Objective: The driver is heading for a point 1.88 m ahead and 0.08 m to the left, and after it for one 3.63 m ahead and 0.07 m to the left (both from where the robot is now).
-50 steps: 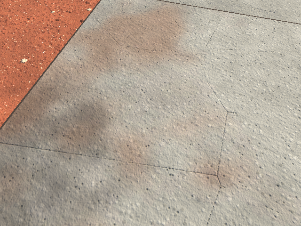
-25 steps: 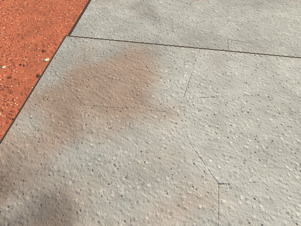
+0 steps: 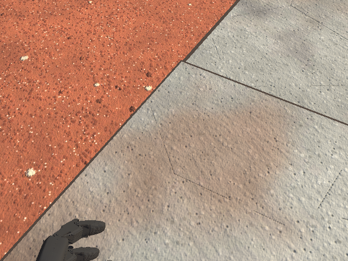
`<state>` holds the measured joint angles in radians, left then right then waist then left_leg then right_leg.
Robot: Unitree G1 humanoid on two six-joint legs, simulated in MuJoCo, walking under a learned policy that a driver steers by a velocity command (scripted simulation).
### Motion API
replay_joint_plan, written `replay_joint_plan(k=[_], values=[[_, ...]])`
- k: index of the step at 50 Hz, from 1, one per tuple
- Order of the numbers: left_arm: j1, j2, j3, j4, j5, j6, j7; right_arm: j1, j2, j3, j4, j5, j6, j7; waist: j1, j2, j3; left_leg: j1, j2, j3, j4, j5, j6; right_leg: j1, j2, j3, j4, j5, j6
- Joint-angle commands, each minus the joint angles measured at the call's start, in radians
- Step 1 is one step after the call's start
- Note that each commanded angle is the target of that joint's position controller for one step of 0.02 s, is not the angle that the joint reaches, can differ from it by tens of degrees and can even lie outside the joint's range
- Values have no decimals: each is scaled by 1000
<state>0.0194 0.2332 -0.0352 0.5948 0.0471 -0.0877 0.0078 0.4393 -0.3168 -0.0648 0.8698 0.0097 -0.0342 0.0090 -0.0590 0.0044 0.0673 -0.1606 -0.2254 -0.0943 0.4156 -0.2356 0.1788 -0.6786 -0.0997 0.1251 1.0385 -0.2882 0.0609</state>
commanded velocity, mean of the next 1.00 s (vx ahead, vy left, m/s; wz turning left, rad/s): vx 0.13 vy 0.00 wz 0.35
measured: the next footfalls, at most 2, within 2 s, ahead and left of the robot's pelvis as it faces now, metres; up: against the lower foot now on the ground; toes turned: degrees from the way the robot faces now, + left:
right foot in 0.16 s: +0.37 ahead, -0.14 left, +0.00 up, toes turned +20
left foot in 0.54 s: +0.25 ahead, +0.07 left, +0.00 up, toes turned +17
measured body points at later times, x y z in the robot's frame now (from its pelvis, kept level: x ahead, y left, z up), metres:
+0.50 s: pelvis +0.21 -0.06 +0.00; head +0.24 -0.05 +0.45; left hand +0.22 +0.23 -0.11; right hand +0.49 -0.23 -0.08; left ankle +0.21 +0.07 -0.72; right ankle +0.33 -0.15 -0.73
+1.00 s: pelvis +0.25 -0.04 +0.00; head +0.26 -0.04 +0.45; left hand +0.27 +0.23 -0.13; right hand +0.45 -0.23 -0.12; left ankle +0.21 +0.06 -0.73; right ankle +0.32 -0.16 -0.73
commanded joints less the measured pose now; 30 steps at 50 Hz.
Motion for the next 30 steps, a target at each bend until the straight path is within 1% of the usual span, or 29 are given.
replay_joint_plan(k=[1,2,3,4,5,6,7,8,9,10,11,12,13,14,15,16,17,18,19,20,21,23,25,26,27,28,29,30], values=[[-58,73,35,-93,-43,-36,14,-125,-121,-33,-127,57,-33,-27,47,-53,-55,-278,126,-203,-79,606,21,307,170,-110,-382,231,17],[-70,79,44,-96,-44,-42,16,-89,-158,-47,-114,50,-17,-38,22,-13,-100,-240,117,-228,-56,539,-22,364,218,-116,-492,326,19],[-74,96,57,-100,-53,-44,16,-57,-162,-51,-103,41,-1,-47,8,25,-127,-206,116,-259,-24,470,-56,417,243,-108,-554,406,20],[-70,117,71,-105,-64,-44,19,-51,-146,-49,-100,34,10,-53,11,63,-132,-185,113,-287,24,412,-81,453,246,-84,-597,449,18],[-50,139,85,-109,-68,-42,21,-66,-126,-47,-109,34,16,-57,30,95,-144,-165,103,-305,101,379,-107,496,236,-57,-630,483,9],[27,155,98,-96,-62,-41,24,-113,-113,-46,-132,36,19,-59,85,115,-186,-154,79,-288,221,383,-144,591,212,-47,-684,565,-4],[190,168,109,-55,-47,-38,27,-151,-79,-37,-164,25,21,-57,161,121,-291,-179,49,-238,439,305,-189,779,127,-11,-682,665,-40],[322,190,104,-25,-29,-27,27,-94,46,1,-194,-22,31,-56,158,-48,-440,-327,-1,-136,745,-435,-210,1023,-147,200,-499,1065,-125],[328,195,92,-42,15,-16,12,132,24,7,-203,-12,25,-42,56,-263,-588,-408,2,-183,1021,-611,-236,1124,-386,536,-467,1334,-301],[231,240,118,-33,-20,-6,4,199,-76,-4,-200,15,33,-23,13,-296,-606,-504,106,-169,1209,-459,-259,1086,-461,697,-515,882,-428],[121,173,110,-75,-24,6,13,73,-125,-15,-202,25,49,-26,42,-168,-494,-558,174,-102,1196,-341,-270,958,-346,587,-602,463,-403],[71,111,85,-87,-22,24,22,-62,-143,-24,-221,17,66,-37,63,-53,-355,-550,192,-42,1148,-249,-274,770,-240,439,-658,301,-338],[54,110,71,-78,-18,35,22,-114,-135,-27,-241,12,81,-48,47,-24,-249,-501,196,-26,1105,-223,-274,597,-173,342,-690,325,-308],[50,127,76,-52,-20,39,19,-140,-109,-19,-259,7,82,-48,33,-22,-171,-454,205,-22,1013,-222,-263,480,-125,257,-711,395,-290],[65,132,81,-24,-18,34,13,-141,-63,-6,-267,3,74,-45,22,-42,-150,-407,209,-6,900,-227,-252,423,-85,177,-718,501,-277],[80,137,86,0,-19,30,7,-137,-27,7,-270,1,61,-45,18,-63,-162,-367,206,17,787,-240,-249,415,-64,123,-717,633,-280],[89,145,91,18,-22,30,3,-143,-5,16,-271,-4,50,-45,19,-80,-193,-332,205,33,692,-243,-249,426,-68,96,-713,739,-295],[88,154,96,29,-26,34,2,-152,2,23,-269,-8,44,-44,20,-92,-229,-291,211,38,616,-214,-247,438,-84,89,-709,787,-310],[85,161,100,37,-33,39,1,-163,-3,25,-266,-10,43,-41,23,-103,-257,-246,220,38,549,-165,-243,440,-98,86,-709,782,-319],[84,170,104,43,-40,45,0,-176,-15,25,-264,-8,48,-39,28,-117,-268,-212,225,39,493,-124,-239,435,-108,83,-713,731,-323],[85,179,107,48,-45,51,-1,-193,-30,23,-264,-6,55,-35,34,-130,-265,-184,228,40,445,-94,-233,423,-114,85,-722,636,-322],[94,189,109,56,-51,64,-2,-228,-54,17,-273,-5,69,-27,47,-147,-232,-131,228,47,344,-55,-213,384,-115,99,-740,364,-308],[96,180,103,65,-55,74,-2,-230,-46,14,-271,-13,73,-17,31,-149,-184,-29,211,76,164,28,-171,313,-94,94,-730,126,-269],[129,157,94,79,-54,75,-1,-238,-48,12,-273,-19,72,-15,34,-142,-166,28,209,74,89,31,-143,270,-71,86,-717,34,-226],[176,128,82,98,-47,72,-3,-240,-67,11,-287,-32,70,-17,39,-93,-163,93,278,-5,16,54,-105,219,-37,59,-676,-70,-158],[231,93,74,89,-31,64,-9,-269,-149,-2,-304,-53,73,-22,97,111,-175,99,450,-187,-17,94,-23,157,70,-67,-528,-163,-82],[174,109,80,80,-31,60,-2,-281,-94,7,-293,-64,65,-18,63,192,-158,-104,518,-271,-127,-56,49,255,94,-106,-462,-141,-44],[160,135,90,85,-34,63,1,-353,-63,19,-301,-63,50,-16,84,168,-104,-197,467,-239,-141,-168,27,344,74,-81,-430,-70,-34]])
Velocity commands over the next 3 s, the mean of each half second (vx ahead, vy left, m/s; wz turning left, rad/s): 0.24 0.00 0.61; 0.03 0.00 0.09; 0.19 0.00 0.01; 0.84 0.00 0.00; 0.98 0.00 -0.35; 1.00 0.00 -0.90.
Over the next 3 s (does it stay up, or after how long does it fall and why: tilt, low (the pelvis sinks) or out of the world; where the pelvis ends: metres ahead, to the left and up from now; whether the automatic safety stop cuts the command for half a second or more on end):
stays up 1.52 0.31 -0.04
